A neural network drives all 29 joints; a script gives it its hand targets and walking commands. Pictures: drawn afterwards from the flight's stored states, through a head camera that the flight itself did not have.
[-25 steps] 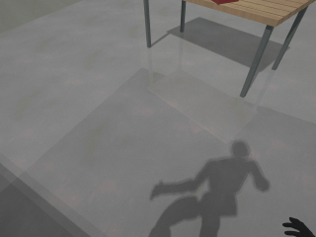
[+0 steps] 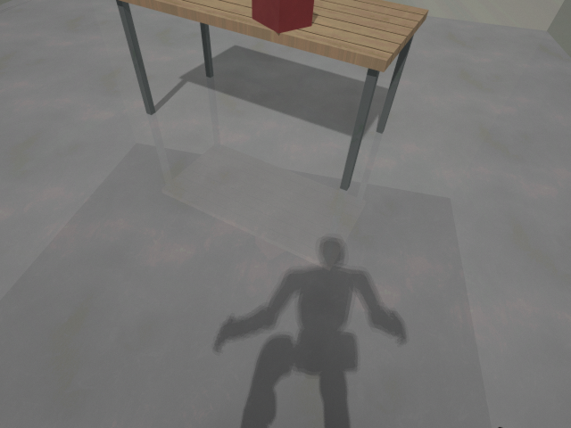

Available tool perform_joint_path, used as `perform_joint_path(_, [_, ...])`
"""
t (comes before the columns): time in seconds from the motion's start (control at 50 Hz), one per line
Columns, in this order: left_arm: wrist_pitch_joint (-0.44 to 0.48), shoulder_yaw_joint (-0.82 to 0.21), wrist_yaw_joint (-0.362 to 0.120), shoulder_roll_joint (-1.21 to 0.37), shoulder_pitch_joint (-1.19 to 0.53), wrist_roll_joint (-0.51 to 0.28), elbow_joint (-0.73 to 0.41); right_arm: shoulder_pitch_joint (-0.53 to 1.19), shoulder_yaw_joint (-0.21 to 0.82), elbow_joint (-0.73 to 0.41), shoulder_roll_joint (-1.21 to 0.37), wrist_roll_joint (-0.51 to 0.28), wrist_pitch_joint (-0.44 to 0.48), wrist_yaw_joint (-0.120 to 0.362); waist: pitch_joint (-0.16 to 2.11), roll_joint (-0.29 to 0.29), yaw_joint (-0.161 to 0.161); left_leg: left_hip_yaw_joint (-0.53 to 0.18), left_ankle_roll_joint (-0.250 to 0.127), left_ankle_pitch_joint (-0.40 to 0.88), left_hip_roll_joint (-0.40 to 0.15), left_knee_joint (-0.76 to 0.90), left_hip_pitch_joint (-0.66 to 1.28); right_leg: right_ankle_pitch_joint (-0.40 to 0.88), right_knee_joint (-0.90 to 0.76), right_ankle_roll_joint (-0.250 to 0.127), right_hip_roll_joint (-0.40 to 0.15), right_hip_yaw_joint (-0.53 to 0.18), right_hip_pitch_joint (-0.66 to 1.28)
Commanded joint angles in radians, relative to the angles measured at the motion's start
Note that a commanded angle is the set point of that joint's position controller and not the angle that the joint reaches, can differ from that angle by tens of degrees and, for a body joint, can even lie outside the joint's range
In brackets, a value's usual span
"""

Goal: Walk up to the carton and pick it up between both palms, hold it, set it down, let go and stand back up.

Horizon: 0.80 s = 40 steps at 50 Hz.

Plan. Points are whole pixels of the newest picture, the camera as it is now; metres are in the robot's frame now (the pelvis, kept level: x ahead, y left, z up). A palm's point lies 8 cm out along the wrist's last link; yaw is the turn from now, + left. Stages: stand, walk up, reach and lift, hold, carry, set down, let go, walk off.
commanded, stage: walk up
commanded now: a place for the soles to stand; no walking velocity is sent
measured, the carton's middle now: out of the picture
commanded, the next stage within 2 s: none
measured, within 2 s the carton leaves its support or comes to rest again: neither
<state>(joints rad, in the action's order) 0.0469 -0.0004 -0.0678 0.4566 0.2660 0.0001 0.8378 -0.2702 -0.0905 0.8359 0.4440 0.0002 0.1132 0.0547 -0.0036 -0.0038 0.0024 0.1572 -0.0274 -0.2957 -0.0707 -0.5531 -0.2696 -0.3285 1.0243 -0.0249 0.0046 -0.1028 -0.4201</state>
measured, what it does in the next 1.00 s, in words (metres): walks ahead, turning right: right foot, then left foot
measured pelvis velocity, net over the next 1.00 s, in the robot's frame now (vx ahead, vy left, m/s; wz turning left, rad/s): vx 0.42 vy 0.06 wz -0.37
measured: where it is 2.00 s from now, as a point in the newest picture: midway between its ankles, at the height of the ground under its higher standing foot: (256, 305)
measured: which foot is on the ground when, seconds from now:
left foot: down 0.00-0.30, up 0.32-0.66, down 0.68-1.00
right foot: up 0.00-0.26, down 0.28-0.70, up 0.72-1.00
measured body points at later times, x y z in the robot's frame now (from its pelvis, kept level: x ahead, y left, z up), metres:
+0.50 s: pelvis +0.20 -0.01 +0.00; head +0.20 -0.03 +0.44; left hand +0.36 +0.29 -0.09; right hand +0.26 -0.35 -0.10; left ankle +0.21 +0.13 -0.67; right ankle +0.20 -0.14 -0.74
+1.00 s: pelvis +0.42 +0.06 +0.00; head +0.43 +0.07 +0.44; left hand +0.62 +0.34 -0.11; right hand +0.32 -0.26 -0.10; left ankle +0.38 +0.14 -0.74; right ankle +0.42 -0.10 -0.69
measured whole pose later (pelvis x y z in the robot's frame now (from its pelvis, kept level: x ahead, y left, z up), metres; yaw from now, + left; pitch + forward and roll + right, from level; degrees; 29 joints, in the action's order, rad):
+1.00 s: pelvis +0.42 +0.06 +0.00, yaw -21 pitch +0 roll -3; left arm 0.08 0.00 -0.04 0.47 0.27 0.00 0.84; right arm -0.43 -0.09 0.79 0.43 0.00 0.06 0.06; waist -0.02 -0.02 0.00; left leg 0.16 -0.06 -0.41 -0.04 -0.58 -0.17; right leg -0.30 0.90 -0.02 0.02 -0.02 -0.53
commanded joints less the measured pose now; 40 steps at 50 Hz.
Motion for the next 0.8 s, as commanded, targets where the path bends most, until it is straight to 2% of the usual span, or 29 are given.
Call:
perform_joint_path(0.0, [0.028, 0.082, -0.016, 0.156, -0.067, -0.022, -0.064, -0.028, -0.067, -0.091, 0.240, 0.009, 0.017, -0.008, -0.006, -0.134, 0.066, -0.164, -0.122, 0.297, -0.213, 0.281, 0.329, 0.060, -0.125, 0.027, -0.085, 0.084, -0.268])
perform_joint_path(0.04, [0.022, 0.057, -0.015, 0.132, -0.113, -0.018, -0.074, -0.083, -0.074, -0.077, 0.236, 0.009, 0.016, -0.009, 0.009, -0.118, 0.090, -0.144, -0.076, 0.454, -0.248, 0.239, 0.418, 0.079, -0.199, 0.016, -0.081, 0.104, -0.311])
perform_joint_path(0.06, [0.027, 0.063, -0.020, 0.136, -0.148, -0.019, -0.078, -0.089, -0.075, -0.095, 0.226, 0.007, 0.011, -0.012, 0.001, -0.166, 0.098, -0.098, -0.077, 0.521, -0.215, 0.219, 0.415, 0.088, -0.242, 0.011, -0.075, 0.135, -0.292])
perform_joint_path(0.1, [0.023, 0.057, -0.020, 0.138, -0.210, -0.015, -0.103, -0.114, -0.078, -0.105, 0.253, 0.011, 0.005, -0.010, -0.006, -0.125, 0.123, -0.080, -0.101, 0.400, -0.228, 0.223, 0.412, 0.078, -0.299, 0.011, -0.072, 0.159, -0.287])
perform_joint_path(0.16, [0.028, 0.061, -0.024, 0.114, -0.229, -0.015, -0.084, -0.081, -0.077, -0.119, 0.255, 0.016, -0.006, -0.009, -0.050, -0.192, 0.111, -0.021, -0.107, 0.406, -0.226, 0.204, 0.381, 0.127, -0.405, -0.006, -0.066, 0.197, -0.229])
perform_joint_path(0.2, [0.037, 0.070, -0.023, 0.120, -0.159, -0.015, -0.044, -0.057, -0.075, -0.141, 0.249, 0.009, -0.019, -0.006, -0.011, -0.102, 0.071, 0.027, -0.109, 0.484, -0.210, 0.110, 0.329, 0.128, -0.500, -0.025, -0.024, 0.231, -0.048])
perform_joint_path(0.22, [0.040, 0.074, -0.022, 0.141, -0.111, -0.005, -0.039, -0.066, -0.071, -0.157, 0.249, 0.004, -0.029, -0.005, 0.057, -0.067, 0.042, 0.097, -0.091, 0.574, -0.175, -0.061, 0.337, 0.158, -0.564, -0.033, 0.032, 0.308, 0.078])
perform_joint_path(0.24, [0.048, 0.093, -0.011, 0.159, 0.061, -0.006, 0.005, -0.044, -0.066, -0.154, 0.208, -0.001, -0.035, -0.002, 0.141, 0.023, -0.048, 0.122, -0.067, 0.561, -0.142, -0.289, 0.241, 0.281, -0.630, -0.048, 0.053, 0.272, 0.307])
perform_joint_path(0.26, [0.053, 0.125, 0.008, 0.221, 0.230, -0.008, 0.046, -0.056, -0.042, -0.163, 0.149, -0.005, -0.043, -0.005, 0.239, 0.145, -0.118, 0.068, -0.032, 0.324, -0.099, -0.480, 0.028, 0.231, -0.619, -0.055, -0.021, 0.079, 0.575])
perform_joint_path(0.28, [0.048, 0.139, 0.030, 0.312, 0.245, 0.004, 0.035, -0.035, -0.014, -0.211, 0.096, -0.009, -0.043, -0.003, 0.220, 0.275, -0.129, 0.032, 0.011, -0.102, 0.041, -0.627, -0.342, 0.101, -0.600, -0.194, -0.245, -0.348, 0.741])
perform_joint_path(0.3, [0.043, 0.153, 0.038, 0.340, 0.237, -0.005, 0.032, 0.020, -0.010, -0.235, 0.171, -0.010, -0.043, 0.003, 0.183, 0.222, -0.121, -0.107, 0.018, -0.261, 0.079, -0.690, -0.549, 0.097, -0.666, -0.316, -0.363, -0.678, 0.754])
perform_joint_path(0.32, [0.047, 0.148, 0.058, 0.354, 0.182, -0.016, -0.027, 0.061, -0.036, -0.207, 0.205, -0.015, -0.047, -0.004, 0.131, 0.105, -0.118, -0.175, 0.042, -0.252, 0.014, -0.711, -0.538, 0.018, -0.665, -0.322, -0.373, -0.632, 0.658])
perform_joint_path(0.34, [0.041, 0.126, 0.065, 0.310, 0.157, -0.017, -0.026, 0.108, -0.045, -0.200, 0.217, -0.006, -0.036, 0.000, 0.062, 0.017, -0.121, -0.193, 0.041, -0.221, 0.008, -0.687, -0.520, 0.145, -0.674, -0.302, -0.337, -0.544, 0.614])
perform_joint_path(0.36, [0.045, 0.123, 0.068, 0.290, 0.092, -0.028, -0.035, 0.054, -0.042, -0.168, 0.201, -0.008, -0.045, -0.004, -0.002, -0.028, -0.056, -0.217, 0.032, -0.159, -0.033, -0.596, -0.460, 0.123, -0.698, -0.247, -0.314, -0.416, 0.495])
perform_joint_path(0.4, [0.052, 0.110, 0.059, 0.235, 0.027, -0.034, -0.056, -0.009, -0.051, -0.149, 0.176, 0.001, -0.061, 0.009, -0.054, 0.003, 0.007, -0.188, 0.015, -0.091, -0.035, -0.478, -0.295, 0.144, -0.699, -0.182, -0.218, -0.274, 0.286])
perform_joint_path(0.44, [0.070, 0.127, 0.059, 0.272, 0.038, -0.031, -0.059, -0.002, -0.041, -0.126, 0.172, 0.022, -0.069, 0.022, -0.082, 0.109, 0.016, -0.151, 0.002, -0.032, -0.028, -0.483, -0.230, -0.008, -0.769, -0.161, -0.206, -0.287, 0.107])
perform_joint_path(0.5, [0.076, 0.125, 0.050, 0.295, 0.075, -0.012, -0.067, 0.122, -0.038, -0.165, 0.176, 0.016, -0.060, 0.039, -0.165, 0.111, -0.012, -0.150, 0.021, -0.041, -0.055, -0.312, -0.320, -0.250, -0.837, -0.210, -0.223, -0.250, 0.077])
perform_joint_path(0.52, [0.076, 0.143, 0.049, 0.326, 0.049, -0.013, -0.056, 0.109, -0.041, -0.151, 0.185, 0.013, -0.062, 0.044, -0.136, 0.177, -0.011, -0.169, 0.031, -0.027, -0.067, -0.307, -0.312, -0.272, -0.816, -0.204, -0.220, -0.254, 0.109])
perform_joint_path(0.54, [0.076, 0.138, 0.048, 0.324, 0.064, -0.010, -0.061, 0.142, -0.037, -0.155, 0.180, 0.017, -0.059, 0.049, -0.167, 0.132, -0.023, -0.135, 0.034, -0.051, -0.052, -0.227, -0.323, -0.263, -0.793, -0.211, -0.204, -0.222, 0.118])
perform_joint_path(0.56, [0.074, 0.140, 0.045, 0.330, 0.058, -0.012, -0.054, 0.160, -0.039, -0.164, 0.186, 0.015, -0.051, 0.052, -0.153, 0.171, -0.026, -0.133, 0.027, -0.081, -0.060, -0.174, -0.291, -0.235, -0.773, -0.212, -0.219, -0.225, 0.115])
perform_joint_path(0.6, [0.068, 0.135, 0.040, 0.310, 0.004, -0.001, -0.067, 0.076, -0.052, -0.122, 0.203, 0.020, -0.038, 0.044, -0.077, 0.112, 0.027, -0.119, 0.014, -0.054, -0.041, -0.022, -0.146, -0.016, -0.648, -0.191, -0.201, -0.194, 0.152])
perform_joint_path(0.62, [0.058, 0.118, 0.039, 0.279, 0.006, -0.009, -0.070, 0.006, -0.057, -0.098, 0.197, 0.033, -0.028, 0.032, 0.000, 0.048, 0.058, -0.053, 0.012, 0.009, 0.010, 0.085, 0.026, 0.102, -0.519, -0.165, -0.162, -0.141, 0.122])
perform_joint_path(0.64, [0.057, 0.103, 0.042, 0.225, -0.023, 0.001, -0.071, -0.144, -0.083, -0.055, 0.243, 0.039, -0.019, 0.009, 0.112, -0.020, 0.146, -0.070, -0.014, 0.030, 0.015, 0.117, 0.271, 0.262, -0.253, -0.108, -0.093, -0.057, 0.052])
perform_joint_path(0.66, [0.061, 0.068, 0.049, 0.133, 0.026, -0.014, -0.069, -0.232, -0.105, -0.051, 0.322, 0.059, -0.007, -0.006, 0.191, -0.233, 0.172, -0.347, -0.053, -0.146, -0.159, 0.227, 0.443, 0.185, 0.029, -0.041, 0.015, 0.035, -0.122])
perform_joint_path(0.68, [0.063, 0.063, 0.058, 0.098, 0.049, -0.018, -0.086, -0.147, -0.106, -0.078, 0.361, 0.048, -0.009, -0.012, 0.094, -0.273, 0.120, -0.665, -0.081, -0.152, -0.344, 0.343, 0.484, -0.129, 0.128, -0.007, 0.113, 0.095, -0.392])
perform_joint_path(0.7, [0.063, 0.081, 0.067, 0.200, 0.044, -0.002, -0.078, -0.112, -0.108, -0.091, 0.364, 0.015, -0.011, -0.007, 0.098, -0.205, 0.099, -0.705, -0.113, -0.165, -0.394, 0.347, 0.416, -0.106, 0.155, -0.013, 0.043, 0.028, -0.354])
perform_joint_path(0.74, [0.066, 0.094, 0.054, 0.227, 0.027, -0.019, -0.040, -0.080, -0.071, -0.080, 0.258, 0.005, -0.007, -0.009, 0.001, -0.139, 0.073, -0.420, -0.063, 0.203, -0.250, 0.269, 0.347, -0.025, 0.101, -0.010, -0.014, 0.028, -0.316])
perform_joint_path(0.76, [0.060, 0.087, 0.048, 0.178, 0.037, -0.028, -0.028, -0.072, -0.060, -0.094, 0.229, 0.006, -0.009, -0.015, -0.038, -0.160, 0.051, -0.275, -0.017, 0.412, -0.189, 0.221, 0.245, 0.025, 0.058, -0.006, -0.034, 0.030, -0.271])
perform_joint_path(0.78, [0.055, 0.091, 0.041, 0.176, 0.085, -0.038, -0.024, -0.071, -0.059, -0.097, 0.214, 0.009, -0.017, -0.015, -0.045, -0.186, 0.048, -0.201, -0.036, 0.508, -0.145, 0.181, 0.265, 0.021, 0.049, -0.004, -0.017, 0.053, -0.262])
